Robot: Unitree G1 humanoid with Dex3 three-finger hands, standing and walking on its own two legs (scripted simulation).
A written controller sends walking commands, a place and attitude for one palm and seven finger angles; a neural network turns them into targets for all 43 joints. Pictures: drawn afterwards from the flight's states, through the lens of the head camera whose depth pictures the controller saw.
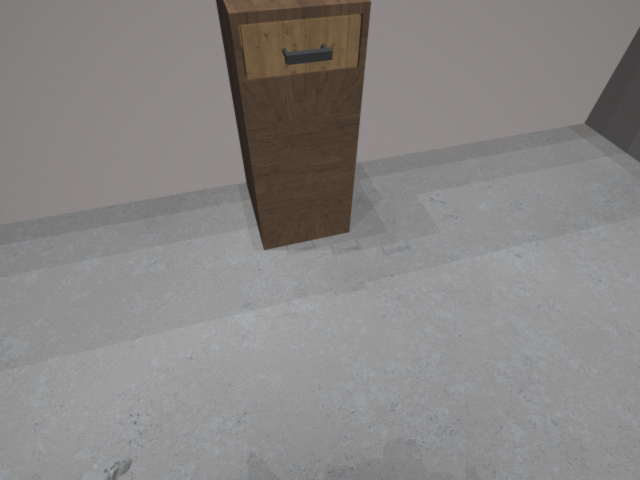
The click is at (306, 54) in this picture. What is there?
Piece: drawer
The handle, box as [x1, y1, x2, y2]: [282, 44, 332, 64]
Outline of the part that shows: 332,54 331,49 327,48 324,44 322,44 319,49 288,52 285,48 282,49 287,64 331,59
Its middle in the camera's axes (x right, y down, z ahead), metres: -0.04 -0.51 +1.06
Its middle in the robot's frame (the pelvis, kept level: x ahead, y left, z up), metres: +1.14 +0.10 +0.04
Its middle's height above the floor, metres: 0.81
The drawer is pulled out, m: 0.00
